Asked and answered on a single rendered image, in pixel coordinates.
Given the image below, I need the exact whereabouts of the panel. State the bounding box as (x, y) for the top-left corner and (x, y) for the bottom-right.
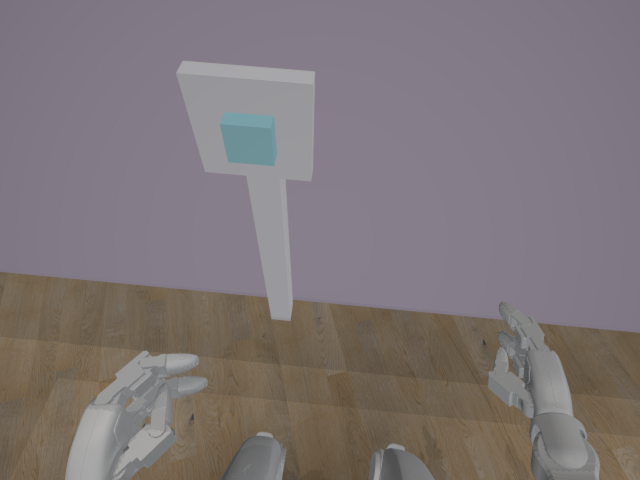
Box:
(176, 61), (315, 321)

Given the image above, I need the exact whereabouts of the robot right hand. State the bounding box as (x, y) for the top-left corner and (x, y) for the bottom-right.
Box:
(488, 302), (574, 421)

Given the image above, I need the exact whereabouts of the button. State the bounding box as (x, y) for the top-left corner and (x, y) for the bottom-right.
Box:
(220, 112), (277, 166)

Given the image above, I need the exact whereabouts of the right robot shin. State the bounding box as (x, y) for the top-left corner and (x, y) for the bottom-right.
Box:
(385, 443), (405, 451)

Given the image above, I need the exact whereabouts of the robot left hand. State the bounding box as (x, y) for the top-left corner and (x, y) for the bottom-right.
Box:
(65, 351), (208, 480)

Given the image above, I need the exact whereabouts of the robot right forearm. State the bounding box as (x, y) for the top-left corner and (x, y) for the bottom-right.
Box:
(529, 413), (600, 480)

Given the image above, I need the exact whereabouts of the robot left thigh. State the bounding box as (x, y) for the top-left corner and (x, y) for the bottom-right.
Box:
(220, 436), (287, 480)

